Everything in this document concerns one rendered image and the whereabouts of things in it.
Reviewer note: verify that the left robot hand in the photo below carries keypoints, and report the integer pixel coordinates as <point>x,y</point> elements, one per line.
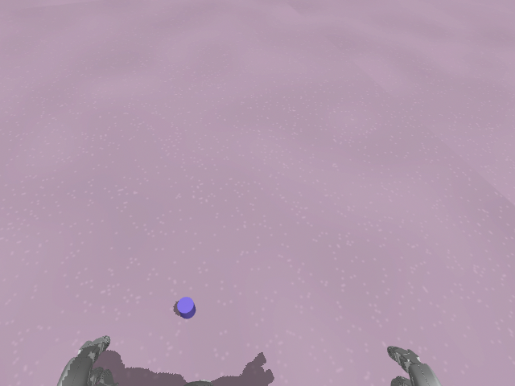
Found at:
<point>79,371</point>

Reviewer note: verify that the tin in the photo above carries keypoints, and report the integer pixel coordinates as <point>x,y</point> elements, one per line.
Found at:
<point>186,307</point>

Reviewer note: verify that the right robot hand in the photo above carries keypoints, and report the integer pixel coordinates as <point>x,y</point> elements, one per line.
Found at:
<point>420,373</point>

